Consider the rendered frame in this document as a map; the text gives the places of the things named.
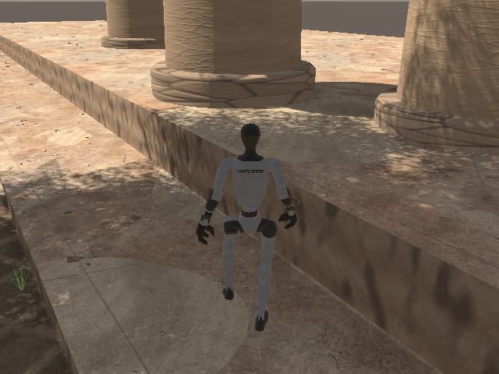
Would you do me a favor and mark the robot left forearm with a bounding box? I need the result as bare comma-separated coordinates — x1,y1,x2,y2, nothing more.
200,189,218,226

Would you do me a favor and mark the robot right forearm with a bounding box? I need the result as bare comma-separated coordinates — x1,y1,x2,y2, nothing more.
281,187,296,216

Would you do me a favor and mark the robot right shin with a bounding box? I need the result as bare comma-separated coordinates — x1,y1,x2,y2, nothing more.
257,267,271,320

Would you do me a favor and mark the right robot hand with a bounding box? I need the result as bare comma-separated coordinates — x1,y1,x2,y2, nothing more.
278,213,297,229

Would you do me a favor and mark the left robot thigh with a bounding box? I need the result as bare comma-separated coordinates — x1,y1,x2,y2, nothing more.
223,216,239,252

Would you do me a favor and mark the left robot hand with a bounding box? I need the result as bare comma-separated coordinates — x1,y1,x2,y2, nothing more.
196,223,214,245

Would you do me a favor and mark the robot left upper arm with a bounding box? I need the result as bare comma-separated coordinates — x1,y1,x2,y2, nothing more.
211,157,234,201

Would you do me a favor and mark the robot right upper arm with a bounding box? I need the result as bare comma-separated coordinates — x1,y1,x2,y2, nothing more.
267,157,289,199

